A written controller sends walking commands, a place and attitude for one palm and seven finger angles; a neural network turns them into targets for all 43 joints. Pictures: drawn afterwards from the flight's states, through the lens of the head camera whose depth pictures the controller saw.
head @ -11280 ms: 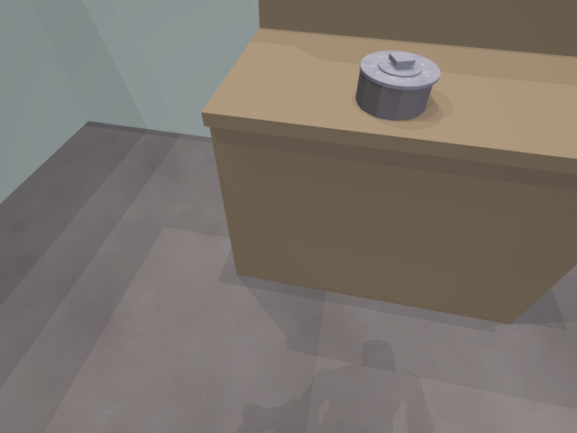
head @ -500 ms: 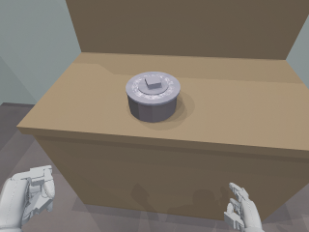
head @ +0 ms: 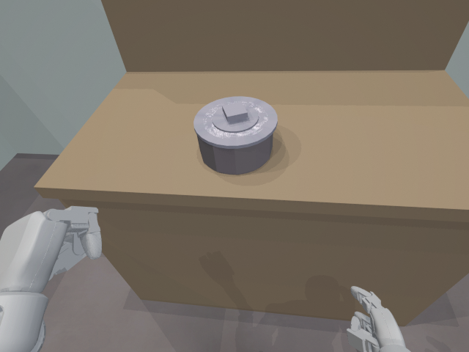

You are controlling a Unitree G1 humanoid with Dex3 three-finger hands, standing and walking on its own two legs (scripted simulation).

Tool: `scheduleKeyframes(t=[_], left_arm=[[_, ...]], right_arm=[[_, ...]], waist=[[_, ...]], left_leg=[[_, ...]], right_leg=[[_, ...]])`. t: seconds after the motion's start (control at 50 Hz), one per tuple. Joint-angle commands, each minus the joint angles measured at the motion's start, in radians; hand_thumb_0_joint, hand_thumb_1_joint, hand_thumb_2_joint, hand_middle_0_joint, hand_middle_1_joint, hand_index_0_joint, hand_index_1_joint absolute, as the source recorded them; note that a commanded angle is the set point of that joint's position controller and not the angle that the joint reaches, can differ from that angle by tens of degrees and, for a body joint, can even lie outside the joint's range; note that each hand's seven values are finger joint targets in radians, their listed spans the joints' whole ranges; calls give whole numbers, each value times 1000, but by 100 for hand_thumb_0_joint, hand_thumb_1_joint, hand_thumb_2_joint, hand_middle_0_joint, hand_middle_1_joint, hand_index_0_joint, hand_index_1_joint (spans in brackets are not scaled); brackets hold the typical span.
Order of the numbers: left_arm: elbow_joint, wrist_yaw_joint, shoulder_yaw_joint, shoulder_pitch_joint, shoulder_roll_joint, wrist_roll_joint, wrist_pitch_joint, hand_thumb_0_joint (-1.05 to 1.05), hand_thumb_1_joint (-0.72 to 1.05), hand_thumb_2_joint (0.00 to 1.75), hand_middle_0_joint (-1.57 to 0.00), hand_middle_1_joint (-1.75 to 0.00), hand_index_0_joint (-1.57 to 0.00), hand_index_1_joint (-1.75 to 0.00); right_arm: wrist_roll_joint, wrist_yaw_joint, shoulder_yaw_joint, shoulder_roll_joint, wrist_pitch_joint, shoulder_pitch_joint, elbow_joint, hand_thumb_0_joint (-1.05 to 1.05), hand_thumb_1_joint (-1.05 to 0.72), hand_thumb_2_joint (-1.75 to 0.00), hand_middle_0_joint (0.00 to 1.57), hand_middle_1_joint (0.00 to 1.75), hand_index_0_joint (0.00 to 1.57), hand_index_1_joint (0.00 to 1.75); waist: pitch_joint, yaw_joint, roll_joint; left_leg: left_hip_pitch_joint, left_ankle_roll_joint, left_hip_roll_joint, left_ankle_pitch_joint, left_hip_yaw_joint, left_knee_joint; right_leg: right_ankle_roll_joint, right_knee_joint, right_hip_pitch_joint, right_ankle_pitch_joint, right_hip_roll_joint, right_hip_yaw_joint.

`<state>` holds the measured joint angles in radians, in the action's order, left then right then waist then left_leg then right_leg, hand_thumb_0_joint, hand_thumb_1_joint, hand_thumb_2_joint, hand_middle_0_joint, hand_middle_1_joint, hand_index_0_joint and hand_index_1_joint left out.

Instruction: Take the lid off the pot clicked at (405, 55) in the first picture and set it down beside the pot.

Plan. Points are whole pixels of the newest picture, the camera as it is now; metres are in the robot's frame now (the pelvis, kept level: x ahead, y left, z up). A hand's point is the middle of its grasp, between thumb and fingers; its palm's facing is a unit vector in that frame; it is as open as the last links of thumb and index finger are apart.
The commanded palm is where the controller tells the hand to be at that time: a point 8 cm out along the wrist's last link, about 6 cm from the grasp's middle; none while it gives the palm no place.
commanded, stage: reach forward and open the fingers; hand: left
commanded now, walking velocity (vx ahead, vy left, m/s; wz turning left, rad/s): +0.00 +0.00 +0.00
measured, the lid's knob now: (234, 111) +0.57 +0.08 +0.12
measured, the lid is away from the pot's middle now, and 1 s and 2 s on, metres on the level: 0.00 0.00 0.00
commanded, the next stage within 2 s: move the open hand above the knob in 0.94 s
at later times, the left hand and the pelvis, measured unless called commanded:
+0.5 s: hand (75, 231) +0.22 +0.26 +0.16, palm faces -0.04 -0.08 -1.00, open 5.9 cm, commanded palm +0.20 +0.25 +0.22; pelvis -0.03 +0.00 +0.00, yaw +2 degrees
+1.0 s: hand (79, 196) +0.26 +0.26 +0.18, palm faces -0.09 -0.04 -1.00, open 9.9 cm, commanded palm +0.23 +0.26 +0.25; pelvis -0.04 +0.01 +0.00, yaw +2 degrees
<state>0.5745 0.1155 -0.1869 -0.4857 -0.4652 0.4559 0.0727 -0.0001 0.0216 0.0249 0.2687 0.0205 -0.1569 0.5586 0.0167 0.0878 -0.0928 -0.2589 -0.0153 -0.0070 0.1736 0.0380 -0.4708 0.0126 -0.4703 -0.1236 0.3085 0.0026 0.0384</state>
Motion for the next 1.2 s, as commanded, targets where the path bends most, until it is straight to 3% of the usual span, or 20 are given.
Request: scheduleKeyframes(t=[0.0, 0.08, 0.12, 0.22, 0.28, 0.3, 0.42, 0.56, 0.6, 0.62, 0.7, 0.72, 0.8, 0.92, 0.98, 1.02, 1.08, 1.1, 1.12, 1.18], left_arm=[[122, 2, -131, 122, -258, 207, 72, 0, 60, 109, -122, -118, -122, -118], [33, -79, -74, 255, -300, 281, 91, 0, 47, 117, -118, -104, -118, -104], [24, -132, -39, 365, -307, 280, 96, 0, 41, 122, -116, -97, -116, -97], [-7, -221, -38, 526, -377, 286, 85, 0, 24, 132, -111, -79, -111, -79], [-118, -267, -59, 587, -418, 304, 84, 0, 14, 138, -108, -68, -108, -68], [-131, -283, -70, 577, -416, 300, 90, 0, 11, 140, -107, -65, -107, -65], [-134, -369, -18, 666, -404, 295, 73, 0, -9, 153, -100, -44, -100, -44], [-272, -411, -27, 856, -467, 313, 47, 0, -31, 168, -92, -19, -92, -19], [-256, -420, -18, 867, -446, 309, 43, 0, -37, 172, -89, -12, -89, -12], [-257, -430, 8, 911, -438, 313, 35, 0, -40, 174, -88, -8, -88, -8], [-230, -438, 6, 904, -430, 304, 29, 0, -39, 170, -87, -8, -87, -8], [-274, -447, 15, 942, -441, 320, 27, 0, -39, 170, -87, -8, -87, -8], [-374, -445, -44, 987, -498, 332, 41, 0, -39, 167, -87, -8, -87, -8], [-330, -481, 64, 1055, -404, 313, 44, 0, -38, 164, -86, -8, -86, -8], [-401, -488, 30, 1080, -454, 328, 54, 0, -38, 163, -86, -8, -86, -8], [-405, -489, 11, 1171, -494, 348, 54, 0, -38, 163, -86, -8, -86, -8], [-366, -485, 138, 1308, -375, 332, 56, 0, -38, 163, -86, -8, -86, -8], [-358, -484, 140, 1255, -351, 325, 67, 0, -38, 163, -86, -8, -86, -8], [-387, -489, 154, 1291, -361, 341, 73, 0, -38, 163, -86, -8, -86, -8], [-481, -489, 165, 1329, -359, 365, 99, 0, -38, 163, -86, -8, -86, -8]], right_arm=[[-23, -9, -34, 91, 19, 253, -198, 0, -90, -90, 20, 30, 20, 30], [-34, 0, -39, 101, 26, 251, -158, 0, -90, -90, 20, 30, 20, 30], [-43, 2, -34, 100, 16, 261, -152, 0, -90, -90, 20, 30, 20, 30], [-35, 14, -19, 94, -10, 272, -132, 0, -90, -90, 20, 30, 20, 30], [-32, 18, -14, 103, 4, 267, -111, 0, -90, -90, 20, 30, 20, 30], [-39, 10, -11, 100, 0, 289, -129, 0, -90, -90, 20, 30, 20, 30], [-30, -8, -7, 100, 1, 281, -137, 0, -90, -90, 20, 30, 20, 30], [-33, 9, -8, 114, -1, 264, -126, 0, -90, -90, 20, 30, 20, 30], [-39, 4, -17, 114, -12, 275, -138, 0, -90, -90, 20, 30, 20, 30], [-37, 3, -11, 111, -14, 267, -130, 0, -90, -90, 20, 30, 20, 30], [-39, -5, -26, 116, -30, 268, -146, 0, -90, -90, 20, 30, 20, 30], [-36, -3, -16, 115, -25, 258, -129, 0, -90, -90, 20, 30, 20, 30], [-40, -5, -25, 131, -17, 248, -122, 0, -90, -90, 20, 30, 20, 30], [-42, -17, -22, 118, -27, 256, -140, 0, -90, -90, 20, 30, 20, 30], [-41, -9, -22, 133, -12, 243, -131, 0, -90, -90, 20, 30, 20, 30], [-42, -9, -15, 132, -9, 246, -123, 0, -90, -90, 20, 30, 20, 30], [-50, -5, -21, 121, -24, 254, -128, 0, -90, -90, 20, 30, 20, 30], [-52, -9, -25, 118, -32, 257, -141, 0, -90, -90, 20, 30, 20, 30], [-48, -10, -18, 117, -30, 243, -121, 0, -90, -90, 20, 30, 20, 30], [-48, -10, -18, 129, -7, 235, -105, 0, -90, -90, 20, 30, 20, 30]], waist=[[-137, 18, 69], [-175, 6, 70], [-192, -11, 78], [-206, -11, 38], [-120, -9, 57], [-94, -5, 19], [-188, -3, 13], [-128, -13, 40], [-150, -15, -12], [-188, -12, 12], [-217, -11, -16], [-224, -9, 29], [-156, -8, 32], [-254, -10, 21], [-187, -13, 74], [-210, -15, 61], [-232, -35, 6], [-248, -36, -22], [-284, -30, 9], [-225, -36, 49]], left_leg=[[86, -10, 26, -98, 8, 15], [117, -22, 33, -89, -19, 20], [134, -25, 38, -90, -27, 21], [175, -28, 47, -124, -41, 37], [156, -23, 42, -93, -35, 65], [152, -20, 42, -92, -39, 66], [177, -22, 51, -107, -32, 84], [156, -25, 53, -9, -29, 111], [178, -26, 50, -1, -37, 111], [180, -27, 56, -16, -39, 116], [215, -28, 50, -30, -51, 116], [201, -30, 54, -32, -47, 124], [166, -26, 47, -6, -46, 127], [210, -31, 57, -43, -52, 120], [171, -32, 55, -12, -44, 127], [172, -31, 54, -9, -52, 128], [226, -30, 52, 15, -78, 138], [249, -32, 52, -1, -83, 120], [249, -32, 55, -18, -86, 126], [200, -25, 49, 15, -76, 137]], right_leg=[[4, 67, -124, -106, 30, -1], [-11, 67, -126, -109, 16, -4], [-14, 72, -123, -123, 16, -1], [-12, 86, -94, -164, 18, 0], [-14, 113, -113, -130, 23, 4], [-6, 121, -117, -136, 33, 0], [-7, 126, -51, -139, 22, 1], [-13, 166, -102, -18, 25, -1], [-5, 167, -107, -9, 36, -5], [-5, 159, -77, -18, 23, 1], [0, 155, -81, -44, 38, 0], [-1, 153, -70, -37, 26, 6], [1, 161, -106, -11, 39, 5], [4, 139, -71, -58, 23, 5], [-1, 148, -103, -30, 28, 8], [5, 145, -99, -14, 26, 11], [7, 132, -131, -23, 33, 13], [14, 127, -137, -44, 43, 10], [15, 125, -113, -53, 30, 11], [13, 128, -138, -26, 33, 17]])
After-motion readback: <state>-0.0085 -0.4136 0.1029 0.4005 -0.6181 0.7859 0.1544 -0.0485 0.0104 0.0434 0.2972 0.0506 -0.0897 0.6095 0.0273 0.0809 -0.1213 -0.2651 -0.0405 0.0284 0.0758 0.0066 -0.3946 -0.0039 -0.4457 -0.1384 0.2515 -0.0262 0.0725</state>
